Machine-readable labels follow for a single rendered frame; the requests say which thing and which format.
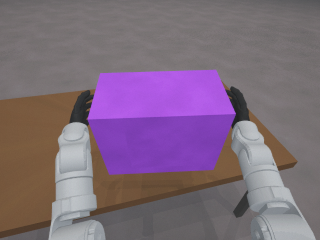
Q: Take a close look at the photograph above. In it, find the table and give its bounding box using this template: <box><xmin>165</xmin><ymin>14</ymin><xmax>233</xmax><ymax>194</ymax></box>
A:
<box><xmin>0</xmin><ymin>81</ymin><xmax>298</xmax><ymax>239</ymax></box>

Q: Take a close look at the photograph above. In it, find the left robot forearm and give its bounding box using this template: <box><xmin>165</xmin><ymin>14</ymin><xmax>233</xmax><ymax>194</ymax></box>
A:
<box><xmin>48</xmin><ymin>122</ymin><xmax>97</xmax><ymax>240</ymax></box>

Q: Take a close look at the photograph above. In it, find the right robot forearm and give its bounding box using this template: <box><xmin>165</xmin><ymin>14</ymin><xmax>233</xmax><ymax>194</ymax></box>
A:
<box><xmin>231</xmin><ymin>120</ymin><xmax>316</xmax><ymax>240</ymax></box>

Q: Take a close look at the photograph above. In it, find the carton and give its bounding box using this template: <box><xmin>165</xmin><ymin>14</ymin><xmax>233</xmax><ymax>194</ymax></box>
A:
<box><xmin>87</xmin><ymin>70</ymin><xmax>236</xmax><ymax>175</ymax></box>

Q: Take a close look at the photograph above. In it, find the left robot upper arm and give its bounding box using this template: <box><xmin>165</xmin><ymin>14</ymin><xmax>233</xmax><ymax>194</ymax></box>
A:
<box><xmin>50</xmin><ymin>220</ymin><xmax>106</xmax><ymax>240</ymax></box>

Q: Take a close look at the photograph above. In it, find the right robot hand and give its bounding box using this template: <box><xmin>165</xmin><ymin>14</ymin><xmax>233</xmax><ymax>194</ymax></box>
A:
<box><xmin>225</xmin><ymin>86</ymin><xmax>250</xmax><ymax>129</ymax></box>

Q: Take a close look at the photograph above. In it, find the right robot upper arm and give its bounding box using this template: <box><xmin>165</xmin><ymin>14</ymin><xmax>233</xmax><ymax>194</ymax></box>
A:
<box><xmin>250</xmin><ymin>214</ymin><xmax>315</xmax><ymax>240</ymax></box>

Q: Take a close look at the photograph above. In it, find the left robot hand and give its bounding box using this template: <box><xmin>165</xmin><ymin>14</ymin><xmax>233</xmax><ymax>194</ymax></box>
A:
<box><xmin>69</xmin><ymin>90</ymin><xmax>94</xmax><ymax>126</ymax></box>

